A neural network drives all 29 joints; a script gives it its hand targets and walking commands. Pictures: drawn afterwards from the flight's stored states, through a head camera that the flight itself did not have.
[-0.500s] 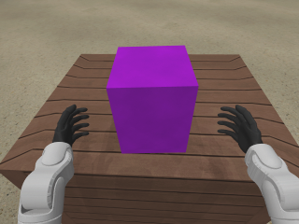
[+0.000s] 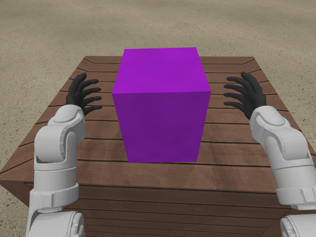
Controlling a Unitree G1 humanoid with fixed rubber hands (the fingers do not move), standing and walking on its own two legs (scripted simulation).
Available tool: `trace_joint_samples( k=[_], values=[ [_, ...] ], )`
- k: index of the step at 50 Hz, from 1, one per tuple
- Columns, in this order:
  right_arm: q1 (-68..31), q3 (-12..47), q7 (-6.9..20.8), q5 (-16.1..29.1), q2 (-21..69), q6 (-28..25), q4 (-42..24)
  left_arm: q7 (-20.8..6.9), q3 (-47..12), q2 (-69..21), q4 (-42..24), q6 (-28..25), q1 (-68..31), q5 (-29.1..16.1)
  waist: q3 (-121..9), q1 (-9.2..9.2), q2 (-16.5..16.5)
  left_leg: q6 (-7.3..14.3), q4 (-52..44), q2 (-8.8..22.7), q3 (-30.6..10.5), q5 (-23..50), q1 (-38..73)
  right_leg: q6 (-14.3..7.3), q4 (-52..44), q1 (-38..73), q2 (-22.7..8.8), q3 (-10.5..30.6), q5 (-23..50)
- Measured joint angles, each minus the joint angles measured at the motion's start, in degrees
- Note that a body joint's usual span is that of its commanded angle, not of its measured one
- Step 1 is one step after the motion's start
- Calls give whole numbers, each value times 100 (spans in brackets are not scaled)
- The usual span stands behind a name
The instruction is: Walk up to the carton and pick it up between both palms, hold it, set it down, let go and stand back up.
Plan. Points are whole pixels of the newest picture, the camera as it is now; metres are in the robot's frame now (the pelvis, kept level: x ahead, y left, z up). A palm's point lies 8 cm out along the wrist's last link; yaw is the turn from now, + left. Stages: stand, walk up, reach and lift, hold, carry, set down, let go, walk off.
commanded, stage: reach and lift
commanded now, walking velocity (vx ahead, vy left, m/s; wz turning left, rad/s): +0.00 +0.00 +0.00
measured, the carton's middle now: (161, 106) +0.45 +0.04 +0.12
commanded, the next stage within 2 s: none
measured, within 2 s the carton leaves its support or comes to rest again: neither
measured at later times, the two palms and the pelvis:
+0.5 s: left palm (86, 81) +0.40 +0.21 +0.23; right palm (238, 79) +0.43 -0.14 +0.22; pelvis +0.00 +0.00 +0.00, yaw +0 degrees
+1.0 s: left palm (87, 89) +0.42 +0.23 +0.20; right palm (234, 85) +0.45 -0.15 +0.19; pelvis +0.01 +0.00 +0.00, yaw +0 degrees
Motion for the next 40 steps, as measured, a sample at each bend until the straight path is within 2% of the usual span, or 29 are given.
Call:
trace_joint_samples(
  k=[8,13,19,25,36,40],
  values=[
    [-628,169,1,68,-78,-20,797,0,-47,9,952,-38,-703,0,11,-1,0,0,0,0,0,-2,0,0,0,0,0,0,-4],
    [-948,181,1,116,-79,-76,1059,13,-113,50,1237,-117,-995,1,12,1,0,0,0,0,0,-6,0,0,-1,0,0,0,-6],
    [-1625,208,0,117,-82,-50,1882,108,-281,162,2177,-378,-1691,0,13,68,0,0,0,0,0,-6,-43,0,-1,-42,0,0,-6],
    [-2088,384,1,119,-85,-141,2360,115,-391,212,2984,-742,-2178,0,14,144,0,0,0,0,0,-8,-147,0,-2,-145,0,0,-9],
    [-2316,397,1,132,-86,-466,3089,116,-403,234,3288,-1073,-2278,0,14,195,0,0,0,0,-1,-40,-241,0,-68,-207,0,0,-9],
    [-2317,399,1,132,-86,-606,3143,116,-385,234,3310,-1150,-2279,-1,26,195,0,0,0,0,-1,-42,-250,0,-80,-210,0,0,-9]
  ],
)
